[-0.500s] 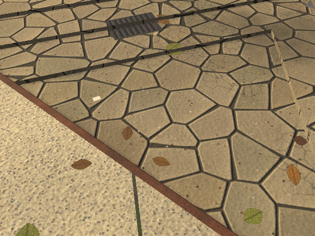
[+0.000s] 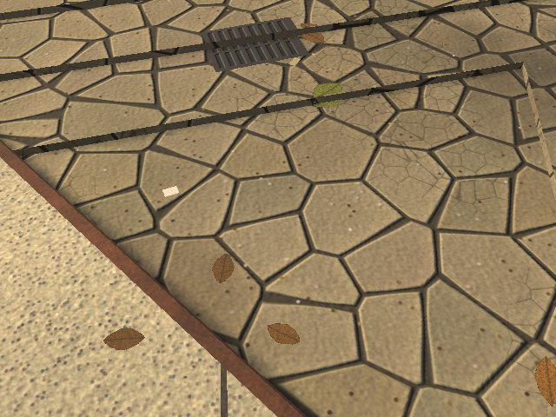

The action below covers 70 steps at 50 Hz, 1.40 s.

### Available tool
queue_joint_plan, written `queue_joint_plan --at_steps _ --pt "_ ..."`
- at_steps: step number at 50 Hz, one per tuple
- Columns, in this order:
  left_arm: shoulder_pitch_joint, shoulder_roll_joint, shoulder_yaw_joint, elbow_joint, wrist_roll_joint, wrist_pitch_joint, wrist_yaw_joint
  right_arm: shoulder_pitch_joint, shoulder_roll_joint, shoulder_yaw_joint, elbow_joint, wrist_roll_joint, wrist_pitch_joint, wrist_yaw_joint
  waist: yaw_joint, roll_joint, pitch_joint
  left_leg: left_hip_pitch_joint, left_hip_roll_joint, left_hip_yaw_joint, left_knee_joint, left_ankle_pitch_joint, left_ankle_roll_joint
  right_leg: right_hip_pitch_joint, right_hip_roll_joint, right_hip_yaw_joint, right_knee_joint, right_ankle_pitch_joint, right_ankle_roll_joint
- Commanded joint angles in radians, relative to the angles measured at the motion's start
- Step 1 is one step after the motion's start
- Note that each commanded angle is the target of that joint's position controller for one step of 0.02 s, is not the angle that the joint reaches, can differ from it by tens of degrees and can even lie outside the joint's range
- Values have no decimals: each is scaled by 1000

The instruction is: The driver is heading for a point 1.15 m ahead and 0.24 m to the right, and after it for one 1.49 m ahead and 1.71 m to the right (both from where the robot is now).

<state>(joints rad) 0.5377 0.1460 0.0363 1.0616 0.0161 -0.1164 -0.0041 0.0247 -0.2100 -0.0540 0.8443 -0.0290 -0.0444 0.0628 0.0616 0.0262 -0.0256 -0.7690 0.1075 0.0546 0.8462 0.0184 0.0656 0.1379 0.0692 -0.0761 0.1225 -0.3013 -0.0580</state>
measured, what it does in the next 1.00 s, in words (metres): goes down, turning right: left foot, then right foot 0.15 m lower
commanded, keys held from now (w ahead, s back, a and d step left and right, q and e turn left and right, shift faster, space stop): w+shift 0.24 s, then w+e+shift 0.76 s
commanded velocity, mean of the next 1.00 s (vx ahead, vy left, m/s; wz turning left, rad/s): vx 0.98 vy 0.00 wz -0.53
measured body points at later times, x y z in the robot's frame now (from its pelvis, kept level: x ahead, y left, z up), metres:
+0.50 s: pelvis +0.45 +0.03 -0.02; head +0.47 +0.03 +0.43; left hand +0.66 +0.25 -0.12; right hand +0.36 -0.21 -0.16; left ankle +0.31 +0.10 -0.74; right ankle +0.66 -0.12 -0.70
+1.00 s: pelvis +0.98 -0.05 -0.18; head +1.00 -0.05 +0.27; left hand +1.09 +0.21 -0.32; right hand +1.06 -0.36 -0.24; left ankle +1.21 +0.01 -0.88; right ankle +0.76 -0.04 -0.87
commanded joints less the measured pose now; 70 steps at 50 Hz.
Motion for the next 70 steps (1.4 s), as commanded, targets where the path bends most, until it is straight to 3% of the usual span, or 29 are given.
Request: queue_joint_plan --at_steps 1,5,7,8,9,10,14,17,23,29,32,33,34,35,36,37,39,40,42,47,49,50,51,52,55,62,67,69,70 --pt "-5 143 21 -44 -13 -27 8 -188 -26 8 -107 11 -10 4 -20 -65 234 73 -35 68 -191 76 27 -177 -257 97 -211 345 -135" --pt "15 204 32 -22 -2 -11 18 -73 -78 -10 -97 15 -10 -22 -89 -143 94 280 -162 131 -247 -88 104 56 -295 5 67 1168 -104" --pt "-17 271 53 -20 19 19 31 276 -157 -47 -3 11 -9 -46 -257 -169 -87 646 -217 114 -265 -228 138 -4 -299 -21 524 1270 -83" --pt "-53 246 50 -40 18 20 27 480 -225 -71 48 -12 -10 -61 -345 -128 -195 955 -77 -55 -257 -407 174 -252 -248 -13 879 995 -79" --pt "23 61 13 -82 -25 9 -8 517 -297 -91 63 -45 -20 -62 -231 142 -315 1234 223 -612 -394 -860 278 -678 -54 57 1294 57 -51" --pt "-62 130 28 -120 -43 -13 -10 446 -254 -83 62 -22 -23 -48 -214 134 -308 1183 251 -913 -598 -836 267 -822 -4 210 1377 -106 -77" --pt "-181 130 29 -140 3 12 -8 263 -64 -36 94 -6 -67 -53 -57 -46 23 634 120 -364 -638 -452 143 -699 -180 198 1118 79 -76" --pt "-287 112 21 -196 12 65 -31 291 -89 -30 109 22 -99 -64 -38 0 141 490 93 -185 -747 -325 93 -677 -203 167 888 134 -34" --pt "-408 109 19 -232 7 43 -89 329 -67 -8 134 33 -153 -74 -30 0 114 414 -11 149 -618 -188 -5 -476 -132 37 516 963 -96" --pt "-608 132 18 -296 51 46 -86 582 -117 4 192 -11 -102 -124 -163 -49 240 877 60 217 -350 264 -44 -788 -49 -97 336 775 -129" --pt "-309 174 34 -201 67 50 -66 569 -135 9 199 13 -65 -168 -23 22 132 880 115 217 127 738 -54 -494 -20 -153 287 702 -145" --pt "-70 228 63 -108 51 55 -56 491 -125 10 179 -3 -51 -168 83 33 11 770 114 190 409 697 -39 -225 -26 -125 320 672 -169" --pt "150 282 101 -56 35 57 -36 309 -172 -18 141 17 -49 -144 272 -161 -43 528 -47 224 1007 208 -61 60 -94 -5 169 775 -291" --pt "159 417 128 -24 27 68 -27 252 -112 -5 33 23 -69 -127 169 -364 -72 -131 -124 103 1275 -751 -76 529 -235 142 589 1108 -344" --pt "158 408 117 -49 9 71 -22 218 -105 16 -45 39 -83 -116 166 -155 -278 -321 -70 -40 1223 -709 -82 707 -330 379 575 1053 -450" --pt "128 326 98 -59 12 81 -7 167 -108 24 -61 18 -89 -99 123 71 -253 -352 -44 -81 1061 -627 -69 612 -338 493 450 738 -436" --pt "-11 357 106 -85 33 81 37 154 -128 22 -82 -28 -83 -81 10 78 -61 -415 -1 -170 934 -675 -69 258 -450 790 221 205 -450" --pt "-39 272 81 -96 22 59 35 147 -132 17 -76 -62 -66 -75 -31 199 11 -369 40 -205 854 -615 -79 57 -424 748 234 135 -412" --pt "-290 291 66 -180 -7 21 33 10 -107 36 -175 -40 -45 -54 -143 144 252 73 95 -146 211 -356 -152 -679 -245 511 -4 100 -309" --pt "-249 327 99 -174 -25 8 -14 154 -141 19 -101 21 -45 -49 -112 -72 72 619 -39 -49 -174 64 -118 -600 -63 336 223 400 -187" --pt "-227 349 104 -179 -7 25 -16 364 -206 -16 -52 14 -52 -71 -232 -18 -74 814 -110 -14 -219 -142 -114 -467 -24 321 628 619 -126" --pt "-284 296 89 -208 2 17 -17 577 -265 -42 -12 -3 -57 -83 -347 10 -178 1008 -32 -86 -211 -305 -107 -579 21 293 963 554 -99" --pt "-328 95 38 -275 7 8 -13 653 -320 -43 9 -31 -57 -89 -313 270 -187 1060 232 -496 -365 -605 -108 -817 103 248 1379 -236 -92" --pt "-158 112 33 -350 -43 7 -11 471 -347 -49 -26 -34 -54 -80 -98 483 -241 1057 398 -1072 -673 -690 -17 -972 77 220 1451 -186 -98" --pt "-287 173 42 -294 8 74 -9 252 -131 -12 -62 -38 -45 -67 -86 6 73 679 242 -449 -526 -188 14 -923 -99 129 1350 -43 -45" --pt "-450 144 22 -434 8 119 -64 192 -142 -18 -33 29 -71 -74 -7 99 50 553 117 118 -560 347 -30 -668 -95 4 702 283 -12" --pt "-302 208 48 -397 25 126 -63 222 -239 -51 -66 49 -47 -85 48 63 -54 667 158 179 -237 639 -46 -398 10 -84 517 275 -90" --pt "-134 266 81 -344 32 112 -28 215 -234 -55 -90 53 -24 -78 119 -12 -120 536 126 161 198 271 -79 -164 13 8 389 316 -142" --pt "-219 347 97 -361 15 108 -6 308 -122 -33 -100 24 -8 -66 9 -193 -72 307 -18 171 497 -630 -105 -78 -164 225 433 844 -174"
Keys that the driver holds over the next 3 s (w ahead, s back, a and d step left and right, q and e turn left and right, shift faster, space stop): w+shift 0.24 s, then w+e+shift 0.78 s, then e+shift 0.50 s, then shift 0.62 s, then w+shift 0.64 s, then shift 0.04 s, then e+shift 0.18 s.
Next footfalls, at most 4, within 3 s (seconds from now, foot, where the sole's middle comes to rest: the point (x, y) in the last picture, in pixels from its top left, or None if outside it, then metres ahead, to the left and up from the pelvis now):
0.16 left None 0.35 0.10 -0.77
0.68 right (330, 344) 0.78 -0.06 -0.92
1.00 left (316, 222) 1.24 -0.01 -0.92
1.40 right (412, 210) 1.32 -0.35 -0.92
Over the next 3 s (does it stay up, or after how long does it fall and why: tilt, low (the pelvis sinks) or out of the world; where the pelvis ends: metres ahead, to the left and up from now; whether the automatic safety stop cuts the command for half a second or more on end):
stays up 1.55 -0.65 -0.14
